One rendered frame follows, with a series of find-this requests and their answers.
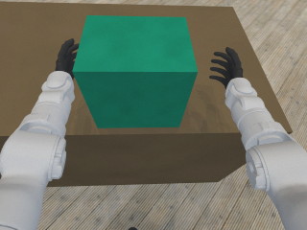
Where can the robot left hand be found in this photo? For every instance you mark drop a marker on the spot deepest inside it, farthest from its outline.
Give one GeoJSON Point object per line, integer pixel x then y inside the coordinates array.
{"type": "Point", "coordinates": [65, 59]}

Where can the carton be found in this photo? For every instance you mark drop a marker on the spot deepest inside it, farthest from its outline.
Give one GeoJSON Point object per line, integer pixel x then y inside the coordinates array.
{"type": "Point", "coordinates": [135, 71]}

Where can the right robot upper arm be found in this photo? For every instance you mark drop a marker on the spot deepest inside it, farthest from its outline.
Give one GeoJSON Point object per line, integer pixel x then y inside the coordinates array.
{"type": "Point", "coordinates": [280, 170]}

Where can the robot right hand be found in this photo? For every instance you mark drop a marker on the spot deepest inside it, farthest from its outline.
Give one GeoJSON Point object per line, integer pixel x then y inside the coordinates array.
{"type": "Point", "coordinates": [233, 66]}

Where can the left robot upper arm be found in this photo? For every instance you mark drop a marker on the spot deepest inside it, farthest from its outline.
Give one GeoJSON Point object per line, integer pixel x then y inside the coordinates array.
{"type": "Point", "coordinates": [31, 160]}

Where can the pedestal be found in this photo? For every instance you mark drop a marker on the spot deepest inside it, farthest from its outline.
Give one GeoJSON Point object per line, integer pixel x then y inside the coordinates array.
{"type": "Point", "coordinates": [205, 148]}

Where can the robot right forearm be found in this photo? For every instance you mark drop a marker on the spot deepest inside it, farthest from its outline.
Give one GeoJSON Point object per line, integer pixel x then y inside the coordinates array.
{"type": "Point", "coordinates": [254, 121]}

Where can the robot left forearm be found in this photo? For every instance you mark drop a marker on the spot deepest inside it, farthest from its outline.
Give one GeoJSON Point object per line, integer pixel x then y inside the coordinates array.
{"type": "Point", "coordinates": [51, 111]}

